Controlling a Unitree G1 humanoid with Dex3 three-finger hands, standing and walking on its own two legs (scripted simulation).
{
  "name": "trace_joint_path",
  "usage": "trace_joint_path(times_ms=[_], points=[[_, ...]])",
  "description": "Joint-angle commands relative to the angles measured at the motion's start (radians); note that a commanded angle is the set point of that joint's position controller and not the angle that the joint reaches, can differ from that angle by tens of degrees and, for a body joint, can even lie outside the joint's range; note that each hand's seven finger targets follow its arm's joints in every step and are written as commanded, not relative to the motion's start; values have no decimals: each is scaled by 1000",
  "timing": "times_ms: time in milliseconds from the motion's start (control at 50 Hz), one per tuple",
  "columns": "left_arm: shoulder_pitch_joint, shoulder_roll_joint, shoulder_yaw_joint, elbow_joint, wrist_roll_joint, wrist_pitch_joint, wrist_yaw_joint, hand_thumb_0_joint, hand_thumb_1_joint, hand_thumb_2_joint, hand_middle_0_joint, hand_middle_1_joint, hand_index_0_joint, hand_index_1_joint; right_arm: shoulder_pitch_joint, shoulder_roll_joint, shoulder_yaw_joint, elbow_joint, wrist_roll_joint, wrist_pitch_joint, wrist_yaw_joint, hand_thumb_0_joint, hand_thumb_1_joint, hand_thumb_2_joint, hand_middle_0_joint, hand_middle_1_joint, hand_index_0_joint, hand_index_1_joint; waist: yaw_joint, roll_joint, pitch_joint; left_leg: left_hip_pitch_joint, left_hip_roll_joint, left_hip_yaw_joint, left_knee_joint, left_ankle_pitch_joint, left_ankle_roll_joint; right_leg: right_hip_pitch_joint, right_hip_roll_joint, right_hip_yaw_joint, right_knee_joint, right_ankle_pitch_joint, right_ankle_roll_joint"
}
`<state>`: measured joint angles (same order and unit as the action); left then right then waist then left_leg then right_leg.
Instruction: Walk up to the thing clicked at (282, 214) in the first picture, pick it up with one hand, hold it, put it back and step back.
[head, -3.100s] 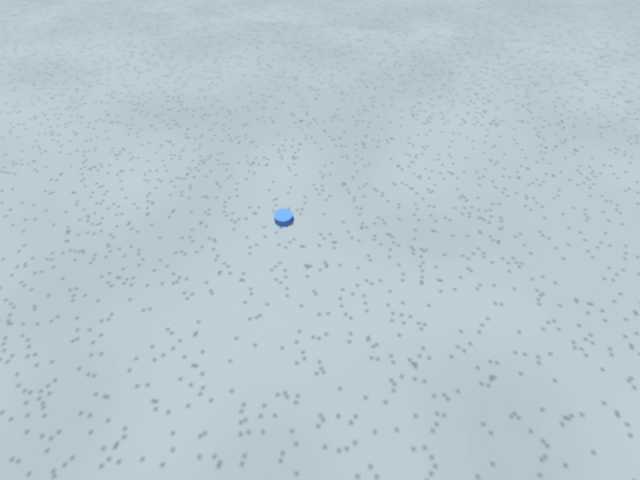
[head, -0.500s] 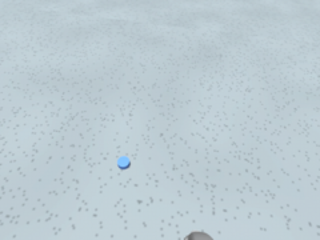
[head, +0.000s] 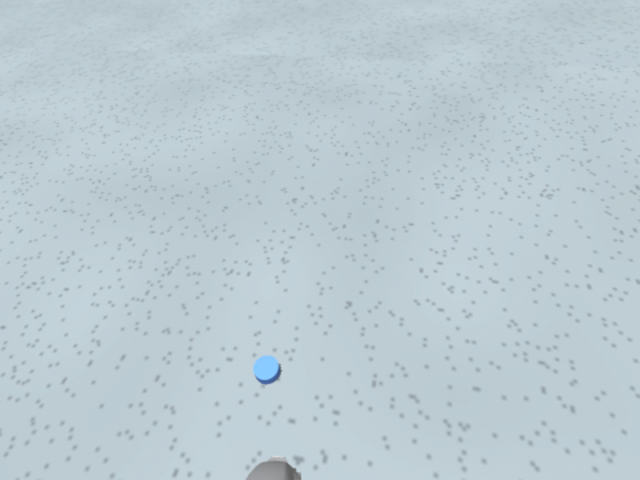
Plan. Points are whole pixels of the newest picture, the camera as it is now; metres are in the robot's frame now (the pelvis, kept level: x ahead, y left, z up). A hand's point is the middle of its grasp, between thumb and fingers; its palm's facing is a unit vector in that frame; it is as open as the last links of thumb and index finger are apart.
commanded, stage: walk up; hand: left
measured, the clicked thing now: (266, 369) +0.58 +0.27 -0.76
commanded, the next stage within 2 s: none
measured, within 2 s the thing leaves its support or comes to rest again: neither
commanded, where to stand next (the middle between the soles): +0.19 +0.04 m, yaw -1 degrees
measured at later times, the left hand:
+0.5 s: hand out of the picture +0.15 +0.31 -0.16, palm faces -0.03 -0.92 -0.39, open 7.4 cm
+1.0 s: hand (152, 450) +0.20 +0.29 -0.15, palm faces -0.03 -0.95 -0.32, open 7.4 cm
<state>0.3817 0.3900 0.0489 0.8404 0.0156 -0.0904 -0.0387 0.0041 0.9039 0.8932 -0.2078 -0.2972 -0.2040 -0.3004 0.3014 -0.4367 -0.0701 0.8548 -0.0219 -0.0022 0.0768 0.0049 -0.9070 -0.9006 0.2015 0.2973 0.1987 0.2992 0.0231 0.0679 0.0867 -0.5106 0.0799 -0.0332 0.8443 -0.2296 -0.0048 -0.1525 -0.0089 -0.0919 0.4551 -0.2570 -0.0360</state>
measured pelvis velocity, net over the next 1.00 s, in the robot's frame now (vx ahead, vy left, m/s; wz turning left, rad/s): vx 0.10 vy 0.04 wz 0.00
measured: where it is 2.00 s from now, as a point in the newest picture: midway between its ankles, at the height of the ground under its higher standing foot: outside the picture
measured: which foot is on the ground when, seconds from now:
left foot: up 0.00-0.12, down 0.14-1.00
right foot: down 0.00-0.18, up 0.20-0.50, down 0.52-1.00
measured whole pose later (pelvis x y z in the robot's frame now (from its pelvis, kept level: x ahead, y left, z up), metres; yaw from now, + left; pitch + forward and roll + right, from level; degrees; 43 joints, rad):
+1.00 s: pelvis +0.10 +0.04 +0.00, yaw +0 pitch -3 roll +0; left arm 0.10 0.36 0.00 1.05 0.01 -0.02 -0.02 0.00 0.91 0.89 -0.21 -0.30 -0.20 -0.30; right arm 0.18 -0.36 0.00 1.10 -0.02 0.00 0.03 0.01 -0.91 -0.90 0.20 0.30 0.20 0.30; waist -0.01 -0.02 0.05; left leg -0.20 0.02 0.04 0.50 -0.25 0.00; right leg -0.26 -0.04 -0.01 0.48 -0.17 0.01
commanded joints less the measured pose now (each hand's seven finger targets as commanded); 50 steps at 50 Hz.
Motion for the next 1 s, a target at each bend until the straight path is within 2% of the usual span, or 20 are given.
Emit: trace_joint_path(times_ms=[0, 60, 120, 140, 160, 180, 200, 260, 360, 440, 480, 500, 520, 540, 560, 620, 700, 740, 820, 980], points=[[31, 298, 93, -76, -8, -29, 26, 0, 900, 900, -200, -300, -200, -300, -84, -141, -43, -106, -7, -46, -2, 0, -900, -900, 200, 300, 200, 300, 34, -176, -5, -30, 25, 12, -162, 15, 9, 42, -273, 204, -153, 78, -176], [18, 294, 77, -80, -10, -19, 32, 0, 900, 900, -200, -300, -200, -300, -79, -127, -35, -99, -4, -56, -10, 0, -900, -900, 200, 300, 200, 300, 19, -187, -41, 111, -9, 64, -226, 6, 28, 8, -270, 156, -33, 376, -161], [0, 247, 50, -92, -17, -2, 38, 0, 900, 900, -200, -300, -200, -300, 74, -173, -55, -41, -4, -67, -28, 0, -900, -900, 200, 300, 200, 300, -66, -26, -126, 409, -64, 83, -372, 102, 77, -90, -159, 52, 288, 384, -82], [40, 191, 28, -107, -24, -1, 39, 0, 900, 900, -200, -300, -200, -300, 149, -253, -80, -38, -11, -70, -41, 0, -900, -900, 200, 300, 200, 300, -96, 155, -194, 545, 106, -148, -416, 118, 138, -232, -86, 13, 516, 208, -26], [82, 145, 18, -100, -31, 8, 40, 0, 900, 900, -200, -300, -200, -300, 140, -302, -86, -68, -5, -72, -51, 0, -900, -900, 200, 300, 200, 300, -66, 224, -179, 619, 292, -483, -484, 111, 231, -444, 47, 34, 607, -276, 7], [50, 237, 41, -67, -18, 24, 55, 0, 900, 900, -200, -300, -200, -300, 131, -317, -94, -61, 25, -66, -49, 0, -900, -900, 200, 300, 200, 300, -83, 154, -151, 529, 351, -539, -511, 49, 310, -430, -12, 95, 698, -350, -12], [23, 259, 39, -64, -15, 28, 55, 0, 900, 900, -200, -300, -200, -300, 106, -291, -89, -64, 29, -60, -53, 0, -900, -900, 200, 300, 200, 300, -72, 103, -96, 448, 324, -476, -514, 88, 309, -428, -27, 132, 728, -321, -13], [55, 229, 38, -24, -27, 34, 42, 0, 900, 900, -200, -300, -200, -300, -6, -213, -50, -98, 28, -65, -63, 0, -900, -900, 200, 300, 200, 300, -16, 90, -42, 293, 174, -155, -495, 261, 197, -321, -56, 155, 623, -196, -10], [34, 185, 30, 8, -17, 42, 48, 0, 900, 900, -200, -300, -200, -300, -66, -191, -32, -113, 12, -53, -72, 0, -900, -900, 200, 300, 200, 300, -16, 115, -59, 246, 161, -72, -448, 330, 233, -246, -58, 82, 398, -104, 36], [0, 171, 34, 31, -16, 36, 61, 0, 900, 900, -200, -300, -200, -300, -99, -183, -21, -108, 19, -35, -72, 0, -900, -900, 200, 300, 200, 300, -9, 100, -103, 201, 171, -59, -325, 482, 224, -120, -19, 55, 276, -21, 31], [16, 180, 35, 50, -9, 28, 65, 0, 900, 900, -200, -300, -200, -300, -142, -171, -15, -108, 34, -22, -72, 0, -900, -900, 200, 300, 200, 300, 23, 59, -152, 183, 133, -43, -230, 322, 164, -16, -8, 60, 103, 116, 6], [-5, 210, 41, 49, -2, 21, 67, 0, 900, 900, -200, -300, -200, -300, -136, -124, -2, -103, 42, -16, -72, 0, -900, -900, 200, 300, 200, 300, 24, -19, -154, 133, 101, -37, -188, 172, 107, 22, -63, 146, 41, 175, -18], [-48, 266, 48, 33, 8, 11, 69, 0, 900, 900, -200, -300, -200, -300, -113, -82, 10, -97, 47, -9, -72, 0, -900, -900, 200, 300, 200, 300, -8, -184, -142, 110, 6, 21, -80, -1, 51, -26, -230, 403, -39, 205, -72], [-132, 291, 43, 12, 5, 8, 65, 0, 900, 900, -200, -300, -200, -300, -98, -77, 17, -82, 41, 1, -77, 0, -900, -900, 200, 300, 200, 300, -37, -218, -96, 110, -57, 34, -42, -271, 27, -110, -356, 531, -110, 204, -165], [-192, 322, 43, 8, 1, 15, 65, 0, 900, 900, -200, -300, -200, -300, -104, -131, -4, -50, 33, 8, -85, 0, -900, -900, 200, 300, 200, 300, -28, -247, -81, 201, -39, 18, 9, -348, 36, -225, -379, 535, -85, 223, -228], [-221, 248, 22, 29, 4, 23, 63, 0, 900, 900, -200, -300, -200, -300, -112, -133, -5, 5, 42, 3, -72, 0, -900, -900, 200, 300, 200, 300, -44, -240, -69, 243, -43, 23, -119, -242, 46, -217, -234, 335, -50, 176, -122], [-248, 209, 11, 40, -7, 32, 55, 0, 900, 900, -200, -300, -200, -300, -72, -146, -4, 69, 23, -16, -79, 0, -900, -900, 200, 300, 200, 300, -50, -212, -198, 387, 7, -29, -351, 63, 49, -148, -176, 250, 57, 216, -48], [-226, 194, 6, 79, -15, 42, 50, 0, 900, 900, -200, -300, -200, -300, -186, -163, 2, 68, 21, -24, -74, 0, -900, -900, 200, 300, 200, 300, 0, -143, -176, 293, 42, -87, -388, -94, 73, -119, -117, 210, -3, -24, -8], [-294, 206, 10, 116, -8, 49, 44, 0, 900, 900, -200, -300, -200, -300, -182, -146, 17, 126, 10, -18, -63, 0, -900, -900, 200, 300, 200, 300, -13, -99, -39, 203, 19, -68, -469, -244, 54, -153, -126, 243, -86, -259, -15], [-301, 178, 1, 187, -15, 50, 33, 0, 900, 900, -200, -300, -200, -300, -224, -148, 31, 181, 7, -38, -65, 0, -900, -900, 200, 300, 200, 300, 7, 7, -44, 178, 59, -104, -592, -220, 45, -12, -85, 175, -87, -25, 1]])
